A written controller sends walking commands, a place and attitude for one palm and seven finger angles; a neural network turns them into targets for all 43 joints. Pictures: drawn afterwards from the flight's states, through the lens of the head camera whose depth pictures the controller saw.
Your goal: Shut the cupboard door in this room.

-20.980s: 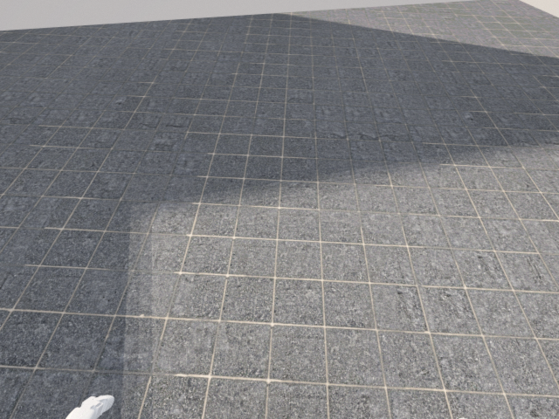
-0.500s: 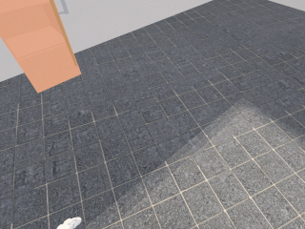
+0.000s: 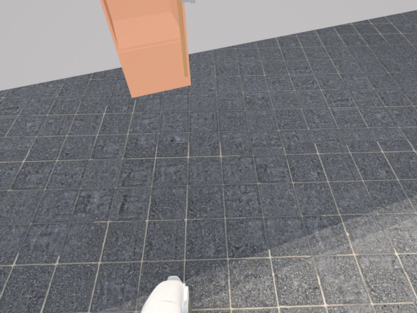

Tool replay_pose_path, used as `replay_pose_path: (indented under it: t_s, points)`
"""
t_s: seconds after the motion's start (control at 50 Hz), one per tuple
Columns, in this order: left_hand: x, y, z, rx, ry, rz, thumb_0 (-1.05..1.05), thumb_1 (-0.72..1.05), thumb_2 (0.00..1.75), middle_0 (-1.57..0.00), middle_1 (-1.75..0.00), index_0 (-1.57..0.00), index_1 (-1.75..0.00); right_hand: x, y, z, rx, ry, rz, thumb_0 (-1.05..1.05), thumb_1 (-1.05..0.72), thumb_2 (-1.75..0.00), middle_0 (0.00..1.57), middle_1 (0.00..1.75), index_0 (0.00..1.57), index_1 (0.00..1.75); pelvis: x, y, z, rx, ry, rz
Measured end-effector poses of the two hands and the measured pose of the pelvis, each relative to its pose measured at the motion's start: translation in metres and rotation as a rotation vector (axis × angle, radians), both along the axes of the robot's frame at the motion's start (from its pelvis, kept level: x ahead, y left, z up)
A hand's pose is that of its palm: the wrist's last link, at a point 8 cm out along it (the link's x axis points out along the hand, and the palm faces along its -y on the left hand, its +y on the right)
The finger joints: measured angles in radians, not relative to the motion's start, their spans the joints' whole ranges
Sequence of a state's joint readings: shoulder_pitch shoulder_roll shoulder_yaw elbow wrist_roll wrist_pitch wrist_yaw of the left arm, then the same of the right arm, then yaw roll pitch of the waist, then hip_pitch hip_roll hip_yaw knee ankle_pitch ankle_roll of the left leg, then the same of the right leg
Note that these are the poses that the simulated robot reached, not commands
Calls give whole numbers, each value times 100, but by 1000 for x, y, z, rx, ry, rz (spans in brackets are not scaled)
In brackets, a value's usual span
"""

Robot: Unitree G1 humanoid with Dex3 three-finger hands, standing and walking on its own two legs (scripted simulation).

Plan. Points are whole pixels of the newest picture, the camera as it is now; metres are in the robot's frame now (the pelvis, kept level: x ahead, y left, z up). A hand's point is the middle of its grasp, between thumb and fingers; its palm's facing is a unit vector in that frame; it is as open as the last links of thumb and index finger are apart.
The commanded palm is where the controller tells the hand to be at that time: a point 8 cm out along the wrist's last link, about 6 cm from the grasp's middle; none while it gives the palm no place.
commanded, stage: stand and wait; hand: left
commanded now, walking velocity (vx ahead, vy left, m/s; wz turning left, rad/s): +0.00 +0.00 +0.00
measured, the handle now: out of the picture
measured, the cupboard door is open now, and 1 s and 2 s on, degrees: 77 77 77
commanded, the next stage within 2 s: turn or walk to find it in 0.44 s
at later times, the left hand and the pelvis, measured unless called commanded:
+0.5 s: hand (138, 270) +0.21 +0.20 -0.16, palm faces +0.06 -0.98 -0.21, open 7.4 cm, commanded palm none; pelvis +0.13 +0.02 +0.00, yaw +1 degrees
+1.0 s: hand (120, 302) +0.15 +0.22 -0.18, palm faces +0.17 -0.98 -0.13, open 7.4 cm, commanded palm none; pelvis +0.25 +0.08 +0.00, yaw +5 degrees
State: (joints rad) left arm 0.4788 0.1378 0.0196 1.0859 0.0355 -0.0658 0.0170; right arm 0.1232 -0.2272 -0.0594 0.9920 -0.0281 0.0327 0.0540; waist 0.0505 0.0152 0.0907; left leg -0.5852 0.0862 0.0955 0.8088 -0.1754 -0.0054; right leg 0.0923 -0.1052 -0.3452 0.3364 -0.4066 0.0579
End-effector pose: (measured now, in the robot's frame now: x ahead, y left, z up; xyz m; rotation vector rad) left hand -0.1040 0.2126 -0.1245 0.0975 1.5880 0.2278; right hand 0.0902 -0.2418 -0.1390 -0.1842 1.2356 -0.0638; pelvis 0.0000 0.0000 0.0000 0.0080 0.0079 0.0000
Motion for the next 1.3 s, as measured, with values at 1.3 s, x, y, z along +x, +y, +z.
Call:
replay_pose_path:
  t_s: [1.3]
  points:
    - [566,116,3,16,-462,-95,1,91,90,-19,-30,-19,-29,219,132,3,40,260,-141,0,-91,-90,20,30,20,30,373,89,6,6,-15,78]
